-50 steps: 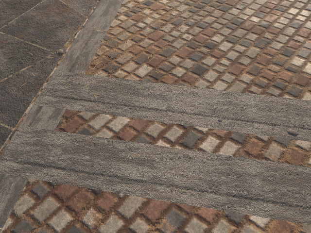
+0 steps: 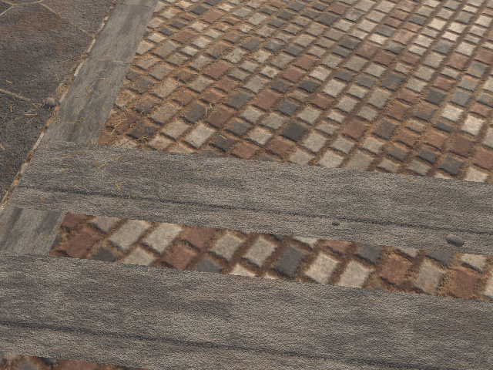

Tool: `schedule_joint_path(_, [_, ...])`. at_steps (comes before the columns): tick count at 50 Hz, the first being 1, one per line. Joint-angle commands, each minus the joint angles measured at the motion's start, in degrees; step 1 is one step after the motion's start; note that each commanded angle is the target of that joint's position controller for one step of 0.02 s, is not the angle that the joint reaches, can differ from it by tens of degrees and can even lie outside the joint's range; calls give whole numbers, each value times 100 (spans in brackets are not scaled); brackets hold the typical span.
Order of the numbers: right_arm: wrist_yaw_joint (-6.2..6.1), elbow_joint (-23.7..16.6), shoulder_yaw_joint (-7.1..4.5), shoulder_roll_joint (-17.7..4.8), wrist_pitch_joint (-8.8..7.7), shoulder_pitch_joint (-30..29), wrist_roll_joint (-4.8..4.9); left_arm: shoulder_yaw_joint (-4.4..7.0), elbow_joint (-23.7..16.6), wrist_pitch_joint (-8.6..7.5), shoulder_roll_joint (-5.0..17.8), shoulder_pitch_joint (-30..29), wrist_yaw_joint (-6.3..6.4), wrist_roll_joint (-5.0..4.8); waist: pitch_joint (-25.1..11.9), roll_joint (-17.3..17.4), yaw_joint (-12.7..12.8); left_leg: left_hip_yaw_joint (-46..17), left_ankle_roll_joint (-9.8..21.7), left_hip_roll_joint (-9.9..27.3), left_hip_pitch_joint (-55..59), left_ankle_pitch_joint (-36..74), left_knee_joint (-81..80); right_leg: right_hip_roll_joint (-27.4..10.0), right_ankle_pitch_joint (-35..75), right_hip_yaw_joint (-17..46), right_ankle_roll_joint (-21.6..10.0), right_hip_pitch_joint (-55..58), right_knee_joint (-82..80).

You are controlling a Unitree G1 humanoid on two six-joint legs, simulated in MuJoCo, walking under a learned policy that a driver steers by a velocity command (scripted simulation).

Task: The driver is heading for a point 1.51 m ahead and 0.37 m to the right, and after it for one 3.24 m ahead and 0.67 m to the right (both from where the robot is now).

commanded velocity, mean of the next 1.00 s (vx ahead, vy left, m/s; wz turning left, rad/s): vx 0.49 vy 0.00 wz -0.09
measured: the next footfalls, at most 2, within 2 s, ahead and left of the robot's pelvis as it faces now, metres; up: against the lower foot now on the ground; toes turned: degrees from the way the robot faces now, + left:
right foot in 0.14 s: +0.29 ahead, -0.13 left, +0.00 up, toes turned -2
left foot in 0.68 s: +0.59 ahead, +0.11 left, +0.00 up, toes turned +3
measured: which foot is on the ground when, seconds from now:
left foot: down 0.00-0.14, up 0.16-0.66, down 0.68-1.00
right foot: up 0.00-0.12, down 0.14-0.70, up 0.72-1.00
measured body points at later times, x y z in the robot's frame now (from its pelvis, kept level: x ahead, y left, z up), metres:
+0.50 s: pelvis +0.29 -0.04 +0.00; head +0.31 -0.04 +0.45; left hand +0.30 +0.23 -0.13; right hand +0.47 -0.30 -0.10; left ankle +0.47 +0.14 -0.68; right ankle +0.25 -0.13 -0.74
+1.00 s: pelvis +0.58 +0.03 +0.00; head +0.60 +0.03 +0.45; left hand +0.72 +0.29 -0.12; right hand +0.59 -0.25 -0.13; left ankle +0.55 +0.11 -0.74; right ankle +0.68 -0.17 -0.67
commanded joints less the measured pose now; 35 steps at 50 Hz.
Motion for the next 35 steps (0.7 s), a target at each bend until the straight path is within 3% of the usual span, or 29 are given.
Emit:
schedule_joint_path(1, [-60,-105,-218,-1052,-11,280,60,-14,-643,-122,202,-1043,-92,-36,779,703,-7,-581,725,1526,-412,1774,-339,185,212,-113,-96,-14,-582])
schedule_joint_path(3, [-72,-93,-261,-1112,41,240,76,7,-710,-158,303,-1093,-159,-36,719,713,123,-557,663,1702,26,2286,-62,222,-84,-73,-267,44,-777])
schedule_joint_path(5, [-80,-152,-317,-1254,103,90,40,102,-632,-172,529,-683,-174,-26,314,871,429,-507,553,1753,319,3914,576,460,-521,-224,-454,757,-785])
schedule_joint_path(6, [-77,-183,-336,-1304,157,6,3,205,-466,-163,719,-54,-147,-31,-137,986,773,-406,481,1654,321,4986,1354,668,-671,-378,-595,1596,-760])
schedule_joint_path(7, [-75,-240,-299,-1230,201,-51,-34,338,-160,-135,962,966,-95,-43,-769,942,1248,-225,314,1385,-186,5168,2569,673,-559,-372,-779,3026,-760])
schedule_joint_path(8, [-75,-393,-195,-987,192,94,-143,436,52,-96,1383,2001,-20,40,-1659,162,1462,-70,166,1002,-1673,3098,4467,-527,-710,1064,-1149,4973,-532])
schedule_joint_path(9, [28,-330,40,-76,52,971,-53,447,211,-93,1535,2203,-88,74,-2545,-1478,908,-518,-134,-152,-3737,-1565,6334,-1749,-2403,4064,-2106,6585,-1509])
schedule_joint_path(10, [53,-328,-116,-805,-107,403,128,301,192,-107,946,1962,-83,32,-1968,-824,1137,-1103,-3,122,-4347,-1679,6929,-1519,-2927,4235,-1814,6134,-2074])
schedule_joint_path(11, [62,-573,-213,-1129,-202,-268,270,239,111,-129,760,1423,-55,32,-1004,-537,1033,-896,86,413,-4667,-1165,6945,-1360,-2509,3272,-1563,5236,-2193])
schedule_joint_path(12, [14,-648,-208,-1116,-243,-595,241,209,29,-159,691,961,-56,63,-578,116,835,-768,88,728,-4404,-588,6666,-1183,-1715,2600,-1452,4294,-2355])
schedule_joint_path(13, [-22,-664,-253,-1074,-221,-718,147,179,3,-188,571,715,-74,121,-293,253,650,-709,53,914,-4147,-278,6346,-971,-1078,2064,-1392,3604,-2490])
schedule_joint_path(14, [-24,-651,-258,-965,-155,-563,108,144,31,-215,464,626,-82,186,-285,86,447,-761,42,1066,-3785,-90,6178,-814,-837,1727,-1357,3223,-2652])
schedule_joint_path(16, [-32,-649,-235,-737,-23,-440,85,138,136,-248,437,678,-97,135,-163,-19,305,-686,-34,1155,-3621,-34,5832,-693,-654,1340,-1430,2830,-2932])
schedule_joint_path(20, [-48,-1005,-237,-770,57,-1283,-15,198,333,-235,723,1034,29,116,249,79,424,-558,-290,1265,-4321,873,4657,-636,-388,878,-1459,2709,-3229])
schedule_joint_path(25, [60,-1303,-145,-626,-44,-2352,22,211,526,-156,881,1546,121,33,354,93,799,-206,-311,911,-3949,2243,2775,-388,-280,319,-1165,2931,-3208])
schedule_joint_path(28, [156,-1500,-124,-677,-73,-2810,76,219,707,-69,898,1880,129,-6,447,64,931,-246,-227,818,-4125,2117,2311,-646,-233,379,-1148,3609,-2970])
schedule_joint_path(31, [257,-1636,-166,-852,-114,-2870,85,263,772,43,983,1902,163,-11,352,-28,779,-285,-8,724,-4061,1473,2034,-948,314,485,-1012,4277,-2528])
schedule_joint_path(32, [270,-1602,-206,-948,-123,-2663,87,279,756,74,1031,1822,174,-7,213,-110,632,-203,74,619,-3716,1236,1990,-959,890,466,-948,4374,-2267])
schedule_joint_path(33, [263,-1480,-287,-1092,-129,-2176,81,284,726,108,1061,1691,179,1,-88,-167,330,-31,194,434,-2996,1136,1888,-836,1809,336,-852,4350,-1684])
schedule_joint_path(34, [221,-1188,-434,-1358,-123,-1232,71,229,689,139,927,1662,184,40,-679,-82,-89,27,375,359,-1687,1223,1879,-523,2169,114,-696,3983,-582])
schedule_joint_path(35, [156,-1000,-557,-1800,-104,-184,-15,103,533,126,656,1788,187,159,-1580,603,-383,-1234,753,1477,162,1290,2057,-129,544,-91,-508,2706,1280])
Keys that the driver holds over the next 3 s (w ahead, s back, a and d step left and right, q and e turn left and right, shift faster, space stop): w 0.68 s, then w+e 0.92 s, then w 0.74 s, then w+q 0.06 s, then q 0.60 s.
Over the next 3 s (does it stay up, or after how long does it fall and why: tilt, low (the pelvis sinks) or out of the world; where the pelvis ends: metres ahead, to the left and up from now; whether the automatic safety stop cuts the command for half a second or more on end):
stays up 1.46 -0.40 -0.01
